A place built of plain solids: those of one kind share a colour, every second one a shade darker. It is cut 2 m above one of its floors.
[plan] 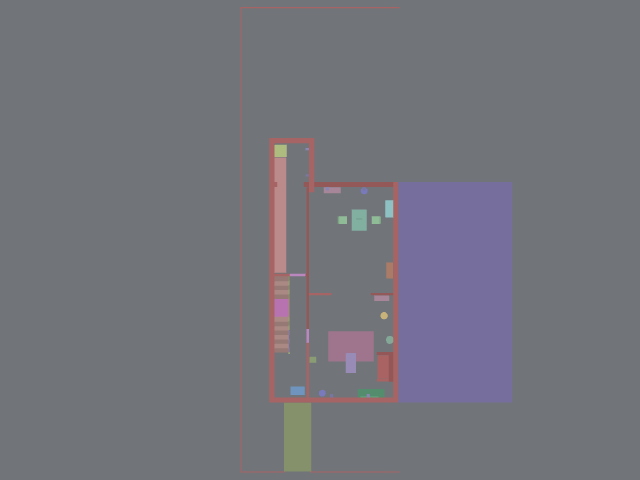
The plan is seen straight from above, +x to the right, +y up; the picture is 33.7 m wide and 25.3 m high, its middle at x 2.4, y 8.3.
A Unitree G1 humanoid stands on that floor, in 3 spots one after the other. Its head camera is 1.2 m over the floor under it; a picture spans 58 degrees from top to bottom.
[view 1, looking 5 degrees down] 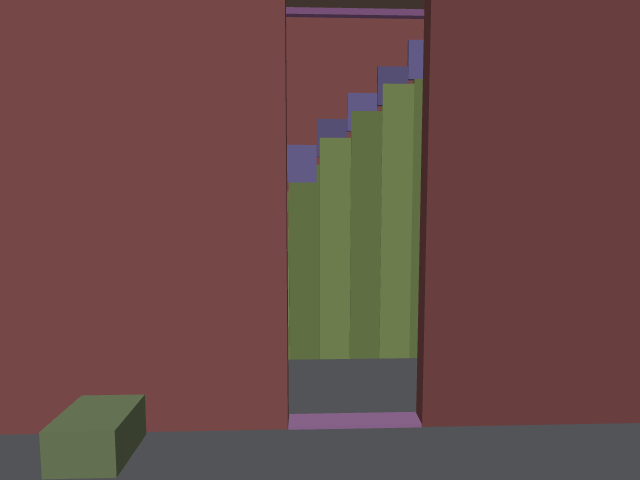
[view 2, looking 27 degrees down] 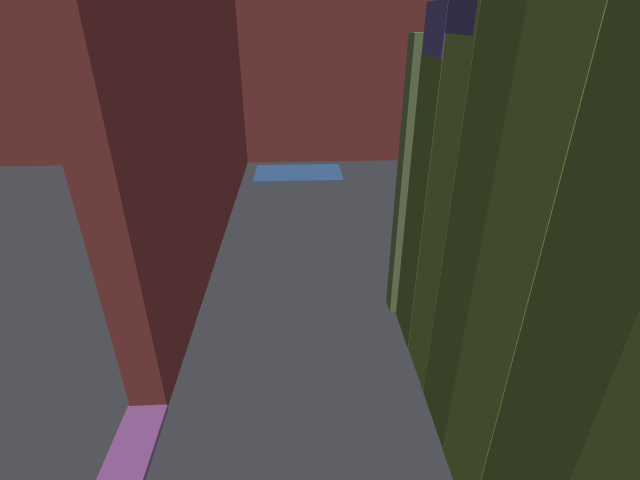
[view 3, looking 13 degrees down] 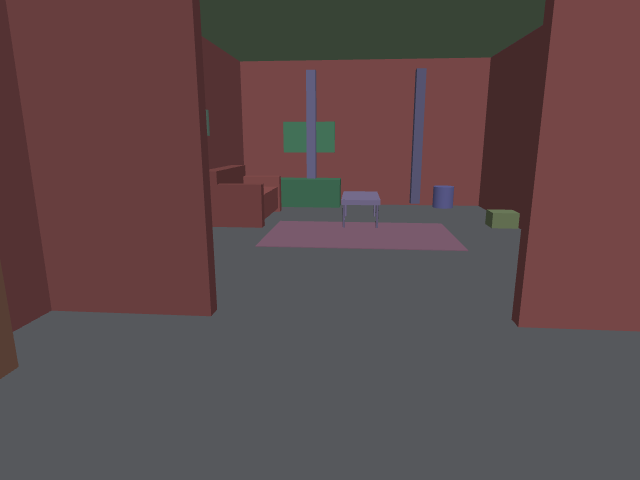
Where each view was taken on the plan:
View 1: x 4.04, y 2.98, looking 178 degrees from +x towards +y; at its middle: stair_guard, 3.26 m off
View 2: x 1.22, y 3.99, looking -93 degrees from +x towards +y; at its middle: ground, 2.64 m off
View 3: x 4.07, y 8.26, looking -85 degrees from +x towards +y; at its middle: laid_rug_front_room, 5.29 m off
